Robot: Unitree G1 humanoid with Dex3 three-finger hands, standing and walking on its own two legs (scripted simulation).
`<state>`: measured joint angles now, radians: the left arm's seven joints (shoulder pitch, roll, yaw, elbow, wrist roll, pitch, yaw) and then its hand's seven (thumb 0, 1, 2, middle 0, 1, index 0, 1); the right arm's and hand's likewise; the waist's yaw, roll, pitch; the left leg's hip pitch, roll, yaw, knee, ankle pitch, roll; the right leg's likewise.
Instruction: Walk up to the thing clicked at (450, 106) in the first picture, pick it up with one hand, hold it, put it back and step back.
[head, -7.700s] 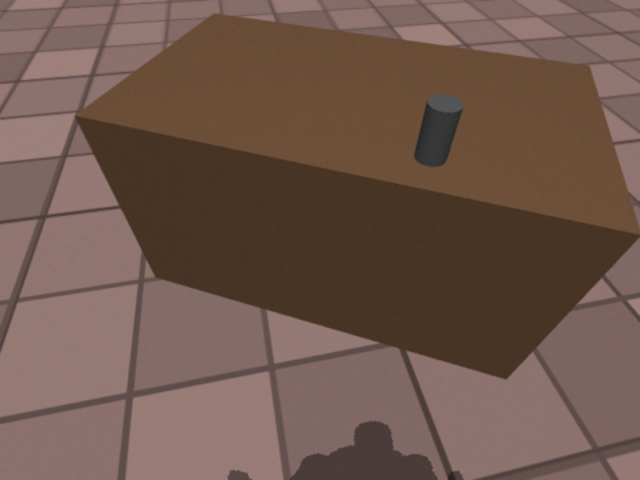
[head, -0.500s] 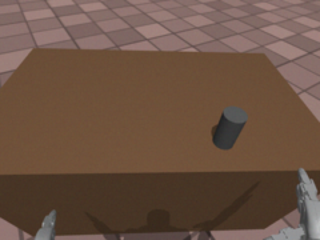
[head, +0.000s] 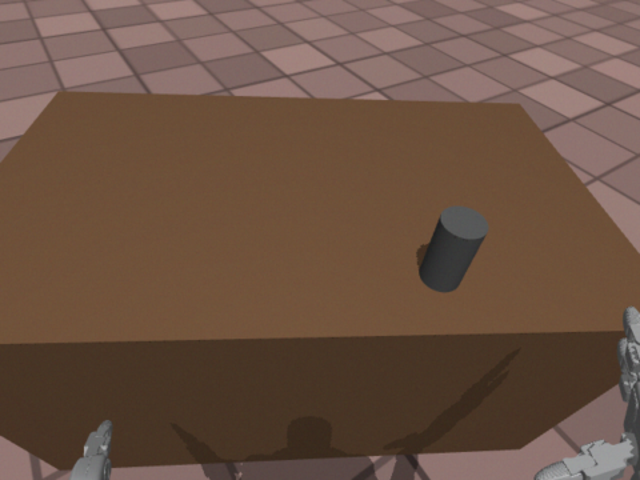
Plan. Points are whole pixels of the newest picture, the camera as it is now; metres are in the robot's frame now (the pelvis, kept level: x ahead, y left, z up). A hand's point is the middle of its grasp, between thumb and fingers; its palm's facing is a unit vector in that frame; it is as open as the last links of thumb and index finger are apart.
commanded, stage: rise first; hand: right
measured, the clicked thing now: (450, 250) +0.47 -0.24 -0.01
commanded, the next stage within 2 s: go down in 0.12 s
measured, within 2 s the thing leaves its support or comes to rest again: neither
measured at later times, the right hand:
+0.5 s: hand (605, 385) +0.20 -0.30 +0.08, palm faces +0.42 +0.84 -0.35, open 17.2 cm
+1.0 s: hand (619, 306) +0.29 -0.37 +0.09, palm faces +0.23 +0.97 -0.06, open 17.6 cm
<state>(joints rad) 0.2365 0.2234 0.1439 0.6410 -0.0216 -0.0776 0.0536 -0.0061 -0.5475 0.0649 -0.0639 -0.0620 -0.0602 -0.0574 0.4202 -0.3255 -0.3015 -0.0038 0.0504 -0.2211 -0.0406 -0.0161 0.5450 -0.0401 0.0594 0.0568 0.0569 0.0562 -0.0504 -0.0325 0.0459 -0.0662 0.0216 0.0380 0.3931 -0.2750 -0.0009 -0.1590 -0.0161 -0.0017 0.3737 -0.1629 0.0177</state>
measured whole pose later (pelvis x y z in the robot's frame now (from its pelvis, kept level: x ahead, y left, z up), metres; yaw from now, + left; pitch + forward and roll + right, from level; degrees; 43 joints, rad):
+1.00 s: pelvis +0.00 -0.02 -0.01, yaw +1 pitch +3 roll +1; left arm 0.22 0.24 0.01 0.69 -0.03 -0.15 0.15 -0.01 -0.53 0.04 -0.07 -0.06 -0.07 -0.04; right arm -0.19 -0.59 -0.59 0.71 0.31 -0.22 0.49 -0.02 0.57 -0.07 0.03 0.06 0.03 0.06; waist 0.00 0.01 -0.03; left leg -0.25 0.02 0.02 0.49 -0.30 -0.02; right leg -0.36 -0.02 -0.01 0.52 -0.22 0.00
